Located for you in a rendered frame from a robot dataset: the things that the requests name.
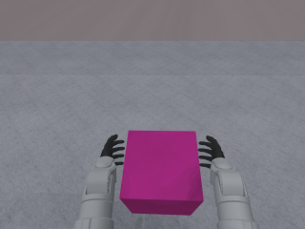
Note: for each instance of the right robot forearm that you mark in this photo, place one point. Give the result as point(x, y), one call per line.
point(231, 196)

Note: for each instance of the left robot hand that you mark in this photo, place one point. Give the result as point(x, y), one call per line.
point(109, 150)

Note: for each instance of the left robot forearm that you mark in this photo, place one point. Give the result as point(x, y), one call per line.
point(98, 196)

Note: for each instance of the right robot hand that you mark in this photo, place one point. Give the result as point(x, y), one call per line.
point(215, 151)

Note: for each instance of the carton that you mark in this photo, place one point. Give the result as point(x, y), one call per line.
point(161, 173)

